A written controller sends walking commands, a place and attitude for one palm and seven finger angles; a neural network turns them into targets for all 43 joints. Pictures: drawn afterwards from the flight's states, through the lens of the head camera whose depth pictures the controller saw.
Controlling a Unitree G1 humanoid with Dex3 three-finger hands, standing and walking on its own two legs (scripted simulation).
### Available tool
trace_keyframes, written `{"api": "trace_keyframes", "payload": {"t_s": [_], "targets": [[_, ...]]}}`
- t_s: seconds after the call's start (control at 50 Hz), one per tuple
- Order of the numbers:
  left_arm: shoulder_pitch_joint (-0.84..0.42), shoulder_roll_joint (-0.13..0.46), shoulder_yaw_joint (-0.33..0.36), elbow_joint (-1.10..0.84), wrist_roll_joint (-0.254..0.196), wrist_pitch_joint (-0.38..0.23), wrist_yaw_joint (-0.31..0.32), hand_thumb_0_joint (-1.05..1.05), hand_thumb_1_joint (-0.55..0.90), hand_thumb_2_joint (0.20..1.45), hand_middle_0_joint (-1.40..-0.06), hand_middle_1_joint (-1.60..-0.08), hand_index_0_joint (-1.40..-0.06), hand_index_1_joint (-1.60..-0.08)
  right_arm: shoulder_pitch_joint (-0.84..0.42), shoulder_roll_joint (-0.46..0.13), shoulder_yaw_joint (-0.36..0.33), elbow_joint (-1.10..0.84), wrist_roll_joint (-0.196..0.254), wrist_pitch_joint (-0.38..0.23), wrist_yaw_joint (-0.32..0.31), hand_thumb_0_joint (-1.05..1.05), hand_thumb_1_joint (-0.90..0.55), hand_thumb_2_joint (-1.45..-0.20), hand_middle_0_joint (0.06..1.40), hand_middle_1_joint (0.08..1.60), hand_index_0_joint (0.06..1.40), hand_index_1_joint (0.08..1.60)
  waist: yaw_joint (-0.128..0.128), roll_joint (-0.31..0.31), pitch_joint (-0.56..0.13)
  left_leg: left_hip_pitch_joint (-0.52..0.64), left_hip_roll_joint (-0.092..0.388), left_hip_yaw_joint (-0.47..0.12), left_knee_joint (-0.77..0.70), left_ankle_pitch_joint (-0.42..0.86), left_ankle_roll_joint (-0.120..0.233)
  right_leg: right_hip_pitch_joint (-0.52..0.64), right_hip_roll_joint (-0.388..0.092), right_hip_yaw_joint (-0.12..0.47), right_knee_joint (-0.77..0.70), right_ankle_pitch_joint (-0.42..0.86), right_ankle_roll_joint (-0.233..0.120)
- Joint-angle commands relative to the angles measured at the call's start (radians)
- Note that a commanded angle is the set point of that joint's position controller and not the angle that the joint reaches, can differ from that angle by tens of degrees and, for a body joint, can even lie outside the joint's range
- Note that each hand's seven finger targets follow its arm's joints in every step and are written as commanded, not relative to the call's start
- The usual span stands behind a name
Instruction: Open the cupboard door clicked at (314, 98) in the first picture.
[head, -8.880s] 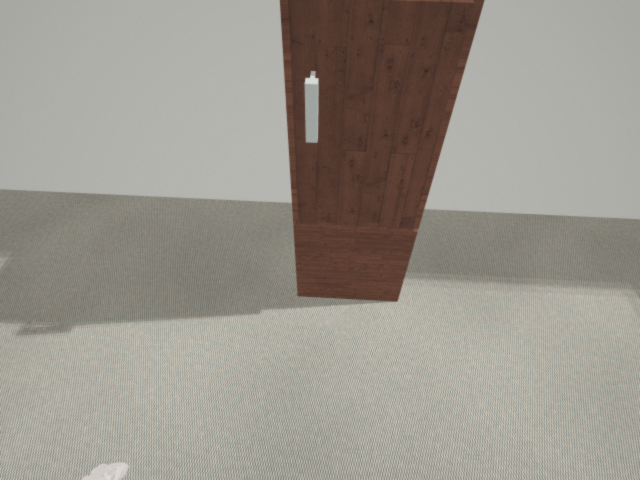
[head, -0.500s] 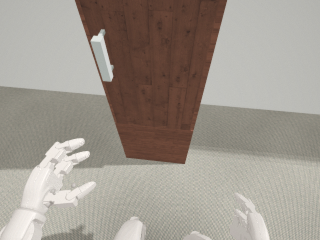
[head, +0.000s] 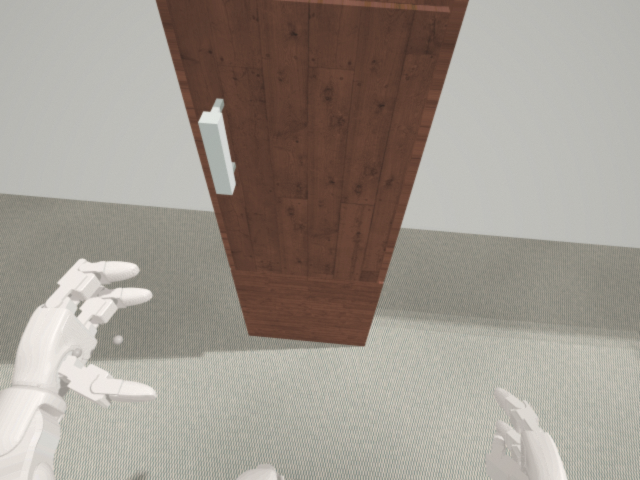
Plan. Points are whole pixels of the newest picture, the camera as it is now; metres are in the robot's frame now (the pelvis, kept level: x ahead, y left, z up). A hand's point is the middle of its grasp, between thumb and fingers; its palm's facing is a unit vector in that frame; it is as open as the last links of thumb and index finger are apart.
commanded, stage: raise the hand with hooked fingers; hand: left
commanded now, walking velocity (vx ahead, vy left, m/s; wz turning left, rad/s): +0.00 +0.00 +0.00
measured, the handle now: (222, 147) +0.56 +0.19 +0.09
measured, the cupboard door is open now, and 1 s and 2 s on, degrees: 0 0 0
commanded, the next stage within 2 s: move the hooked fingers beside the handle in 0.86 s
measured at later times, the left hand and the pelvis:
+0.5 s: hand (69, 288) +0.29 +0.29 +0.11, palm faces -0.01 -1.00 -0.03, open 14.0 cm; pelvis +0.00 +0.02 +0.01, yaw +0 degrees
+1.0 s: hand (83, 295) +0.28 +0.28 +0.10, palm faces +0.00 -1.00 -0.04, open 14.0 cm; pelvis -0.01 +0.00 +0.02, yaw +0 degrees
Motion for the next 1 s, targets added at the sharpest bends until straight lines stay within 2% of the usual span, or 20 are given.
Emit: {"api": "trace_keyframes", "payload": {"t_s": [0.0, 0.02, 0.04, 0.12, 0.18, 0.22, 0.3, 0.34, 0.42, 0.5, 0.56, 0.58, 0.6, 0.62, 0.66, 0.7, 0.78, 0.92, 0.96, 0.98], "targets": [[-0.191, 0.231, 0.118, -0.166, -0.023, -0.020, -0.025, 0.000, -0.500, 0.300, -0.300, -1.200, -0.300, -1.200, -0.017, -0.143, -0.045, -0.135, -0.001, -0.044, -0.013, 0.000, -0.900, -0.900, 0.200, 0.300, 0.200, 0.300, 0.003, 0.057, -0.195, 0.267, -0.019, -0.072, -0.157, 0.287, -0.002, 0.026, 0.033, 0.035, -0.126, 0.296, -0.002], [-0.210, 0.234, 0.119, -0.160, -0.022, -0.011, -0.031, 0.000, -0.500, 0.300, -0.300, -1.200, -0.300, -1.200, -0.022, -0.141, -0.041, -0.137, 0.000, -0.041, -0.013, 0.000, -0.900, -0.900, 0.200, 0.300, 0.200, 0.300, 0.005, 0.081, -0.195, 0.275, -0.018, -0.072, -0.167, 0.289, -0.004, 0.025, 0.032, 0.032, -0.130, 0.297, -0.003], [-0.227, 0.237, 0.124, -0.142, -0.023, 0.000, -0.036, 0.000, -0.500, 0.300, -0.300, -1.200, -0.300, -1.200, -0.020, -0.141, -0.041, -0.136, 0.000, -0.038, -0.015, 0.000, -0.900, -0.900, 0.200, 0.300, 0.200, 0.300, 0.001, 0.063, -0.192, 0.281, -0.017, -0.074, -0.172, 0.284, -0.005, 0.022, 0.033, 0.029, -0.136, 0.293, -0.001], [-0.319, 0.269, 0.138, -0.114, -0.021, 0.024, -0.059, 0.000, -0.500, 0.300, -0.300, -1.200, -0.300, -1.200, -0.023, -0.144, -0.034, -0.137, 0.000, -0.031, -0.019, 0.000, -0.900, -0.900, 0.200, 0.300, 0.200, 0.300, 0.002, 0.074, -0.195, 0.308, -0.018, -0.079, -0.188, 0.301, -0.007, 0.034, 0.035, 0.028, -0.148, 0.300, -0.006], [-0.356, 0.290, 0.155, -0.053, -0.019, 0.043, -0.072, 0.000, -0.500, 0.300, -0.300, -1.200, -0.300, -1.200, -0.020, -0.149, -0.032, -0.132, 0.000, -0.026, -0.024, 0.000, -0.900, -0.900, 0.200, 0.300, 0.200, 0.300, 0.001, 0.047, -0.194, 0.312, -0.016, -0.083, -0.202, 0.283, -0.007, 0.036, 0.034, 0.025, -0.163, 0.282, -0.004], [-0.418, 0.311, 0.156, -0.056, -0.018, 0.044, -0.087, 0.000, -0.500, 0.300, -0.300, -1.200, -0.300, -1.200, -0.024, -0.149, -0.028, -0.131, 0.001, -0.023, -0.025, 0.000, -0.900, -0.900, 0.200, 0.300, 0.200, 0.300, 0.000, 0.085, -0.191, 0.331, -0.018, -0.085, -0.211, 0.285, -0.008, 0.043, 0.034, 0.028, -0.172, 0.279, -0.010], [-0.467, 0.357, 0.189, 0.010, -0.023, 0.056, -0.106, 0.000, -0.500, 0.300, -0.300, -1.200, -0.300, -1.200, -0.019, -0.157, -0.027, -0.126, 0.000, -0.021, -0.031, 0.000, -0.900, -0.900, 0.200, 0.300, 0.200, 0.300, 0.004, 0.049, -0.188, 0.327, -0.020, -0.089, -0.226, 0.260, -0.006, 0.059, 0.036, 0.031, -0.192, 0.258, -0.013], [-0.512, 0.380, 0.201, 0.009, -0.023, 0.053, -0.115, 0.000, -0.500, 0.300, -0.300, -1.200, -0.300, -1.200, -0.018, -0.156, -0.027, -0.121, 0.002, -0.022, -0.032, 0.000, -0.900, -0.900, 0.200, 0.300, 0.200, 0.300, 0.003, 0.092, -0.204, 0.350, -0.020, -0.088, -0.235, 0.267, -0.007, 0.064, 0.032, 0.032, -0.199, 0.260, -0.013], [-0.438, 0.335, 0.172, 0.054, -0.025, 0.067, -0.132, 0.000, -0.500, 0.300, -0.300, -1.200, -0.300, -1.200, -0.012, -0.158, -0.032, -0.133, 0.003, -0.025, -0.022, 0.000, -0.900, -0.900, 0.200, 0.300, 0.200, 0.300, 0.014, 0.063, -0.198, 0.349, -0.021, -0.089, -0.238, 0.294, -0.006, 0.070, 0.034, 0.027, -0.198, 0.281, -0.015], [-0.456, 0.353, 0.185, 0.035, -0.024, 0.067, -0.123, 0.000, -0.500, 0.300, -0.300, -1.200, -0.300, -1.200, -0.010, -0.163, -0.036, -0.140, 0.001, -0.023, -0.018, 0.000, -0.900, -0.900, 0.200, 0.300, 0.200, 0.300, 0.013, 0.062, -0.170, 0.332, -0.021, -0.091, -0.248, 0.245, -0.005, 0.052, 0.037, 0.029, -0.204, 0.237, -0.016], [-0.468, 0.372, 0.202, -0.013, -0.017, 0.049, -0.102, 0.000, -0.500, 0.300, -0.300, -1.200, -0.300, -1.200, -0.005, -0.158, -0.037, -0.141, 0.000, -0.027, -0.018, 0.000, -0.900, -0.900, 0.200, 0.300, 0.200, 0.300, 0.011, 0.107, -0.204, 0.369, -0.017, -0.095, -0.256, 0.245, -0.009, 0.048, 0.033, 0.027, -0.202, 0.229, -0.013], [-0.465, 0.376, 0.209, -0.026, -0.017, 0.039, -0.094, 0.000, -0.500, 0.300, -0.300, -1.200, -0.300, -1.200, -0.004, -0.158, -0.038, -0.138, -0.001, -0.030, -0.018, 0.000, -0.900, -0.900, 0.200, 0.300, 0.200, 0.300, 0.013, 0.106, -0.215, 0.378, -0.016, -0.098, -0.258, 0.250, -0.010, 0.053, 0.033, 0.027, -0.201, 0.230, -0.014], [-0.462, 0.392, 0.221, -0.009, -0.016, 0.039, -0.090, 0.000, -0.500, 0.300, -0.300, -1.200, -0.300, -1.200, 0.001, -0.162, -0.036, -0.136, -0.006, -0.028, -0.019, 0.000, -0.900, -0.900, 0.200, 0.300, 0.200, 0.300, 0.012, 0.077, -0.199, 0.360, -0.016, -0.093, -0.253, 0.251, -0.007, 0.060, 0.038, 0.031, -0.204, 0.237, -0.015], [-0.459, 0.371, 0.208, 0.003, -0.016, 0.040, -0.091, 0.000, -0.500, 0.300, -0.300, -1.200, -0.300, -1.200, -0.003, -0.159, -0.035, -0.134, -0.003, -0.026, -0.020, 0.000, -0.900, -0.900, 0.200, 0.300, 0.200, 0.300, 0.005, 0.069, -0.181, 0.348, -0.017, -0.089, -0.255, 0.239, -0.005, 0.052, 0.036, 0.031, -0.207, 0.233, -0.011], [-0.473, 0.365, 0.198, -0.014, -0.014, 0.033, -0.092, 0.000, -0.500, 0.300, -0.300, -1.200, -0.300, -1.200, -0.004, -0.157, -0.035, -0.129, -0.001, -0.030, -0.022, 0.000, -0.900, -0.900, 0.200, 0.300, 0.200, 0.300, 0.007, 0.123, -0.197, 0.364, -0.018, -0.087, -0.254, 0.245, -0.008, 0.057, 0.032, 0.033, -0.204, 0.238, -0.012], [-0.481, 0.376, 0.198, -0.015, -0.007, 0.035, -0.092, 0.000, -0.500, 0.300, -0.300, -1.200, -0.300, -1.200, 0.001, -0.159, -0.033, -0.130, -0.003, -0.031, -0.023, 0.000, -0.900, -0.900, 0.200, 0.300, 0.200, 0.300, 0.007, 0.106, -0.197, 0.365, -0.018, -0.092, -0.253, 0.249, -0.007, 0.066, 0.036, 0.033, -0.204, 0.239, -0.016], [-0.467, 0.350, 0.185, 0.031, -0.017, 0.049, -0.107, 0.000, -0.500, 0.300, -0.300, -1.200, -0.300, -1.200, -0.008, -0.157, -0.032, -0.127, 0.003, -0.031, -0.027, 0.000, -0.900, -0.900, 0.200, 0.300, 0.200, 0.300, 0.000, 0.069, -0.172, 0.344, -0.020, -0.085, -0.252, 0.223, -0.002, 0.053, 0.033, 0.036, -0.215, 0.234, -0.009], [-0.485, 0.352, 0.180, 0.046, -0.018, 0.053, -0.116, 0.000, -0.500, 0.300, -0.300, -1.200, -0.300, -1.200, -0.010, -0.156, -0.028, -0.128, 0.003, -0.030, -0.029, 0.000, -0.900, -0.900, 0.200, 0.300, 0.200, 0.300, -0.001, 0.053, -0.165, 0.324, -0.027, -0.073, -0.236, 0.231, 0.002, 0.065, 0.031, 0.046, -0.216, 0.254, -0.008], [-0.503, 0.351, 0.177, 0.030, -0.017, 0.044, -0.114, 0.000, -0.500, 0.300, -0.300, -1.200, -0.300, -1.200, -0.010, -0.154, -0.029, -0.126, 0.002, -0.032, -0.029, 0.000, -0.900, -0.900, 0.200, 0.300, 0.200, 0.300, -0.002, 0.064, -0.199, 0.341, -0.028, -0.070, -0.231, 0.246, 0.003, 0.069, 0.028, 0.049, -0.212, 0.270, -0.005], [-0.521, 0.373, 0.195, 0.050, -0.015, 0.042, -0.109, 0.000, -0.500, 0.300, -0.300, -1.200, -0.300, -1.200, -0.005, -0.156, -0.030, -0.118, 0.002, -0.031, -0.031, 0.000, -0.900, -0.900, 0.200, 0.300, 0.200, 0.300, -0.005, 0.056, -0.189, 0.331, -0.027, -0.071, -0.228, 0.240, 0.002, 0.066, 0.028, 0.051, -0.213, 0.265, -0.004]]}}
